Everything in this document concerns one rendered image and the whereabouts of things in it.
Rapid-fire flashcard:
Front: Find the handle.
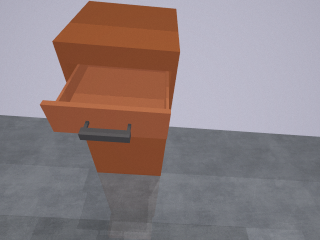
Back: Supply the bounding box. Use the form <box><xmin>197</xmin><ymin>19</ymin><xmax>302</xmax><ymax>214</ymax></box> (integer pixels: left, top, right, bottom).
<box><xmin>78</xmin><ymin>121</ymin><xmax>132</xmax><ymax>143</ymax></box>

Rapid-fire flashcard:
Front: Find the drawer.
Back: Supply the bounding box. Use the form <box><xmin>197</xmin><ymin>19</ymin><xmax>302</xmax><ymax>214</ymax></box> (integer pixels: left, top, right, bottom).
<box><xmin>40</xmin><ymin>64</ymin><xmax>171</xmax><ymax>139</ymax></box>

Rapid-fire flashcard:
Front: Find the cabinet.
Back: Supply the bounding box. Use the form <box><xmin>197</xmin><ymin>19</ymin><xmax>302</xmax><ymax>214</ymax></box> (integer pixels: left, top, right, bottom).
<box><xmin>52</xmin><ymin>1</ymin><xmax>180</xmax><ymax>176</ymax></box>

